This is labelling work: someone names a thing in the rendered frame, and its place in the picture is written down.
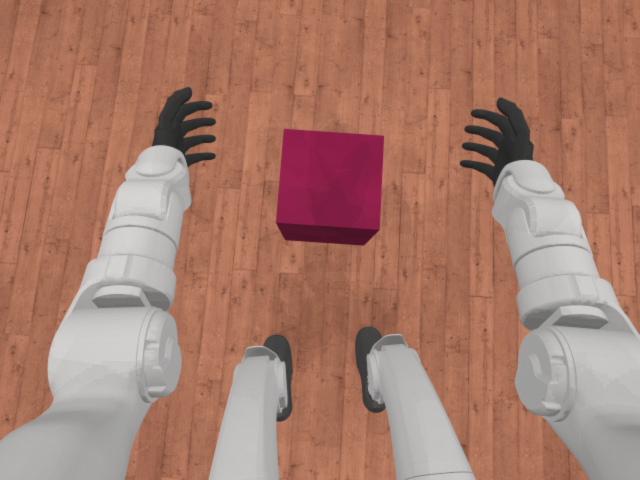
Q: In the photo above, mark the robot right hand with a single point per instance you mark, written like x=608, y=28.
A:
x=513, y=144

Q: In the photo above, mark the left robot upper arm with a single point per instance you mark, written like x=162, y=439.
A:
x=108, y=366

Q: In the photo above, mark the left robot forearm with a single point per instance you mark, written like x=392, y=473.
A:
x=134, y=266

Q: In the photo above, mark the carton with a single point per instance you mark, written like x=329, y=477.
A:
x=330, y=187

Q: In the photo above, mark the robot left hand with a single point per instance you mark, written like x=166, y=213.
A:
x=171, y=128

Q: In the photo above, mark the right robot upper arm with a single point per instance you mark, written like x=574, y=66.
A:
x=586, y=384

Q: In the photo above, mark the robot left thigh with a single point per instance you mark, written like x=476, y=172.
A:
x=246, y=448

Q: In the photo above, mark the right robot forearm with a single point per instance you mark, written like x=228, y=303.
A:
x=557, y=276

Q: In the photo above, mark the robot right foot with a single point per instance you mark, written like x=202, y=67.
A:
x=364, y=342

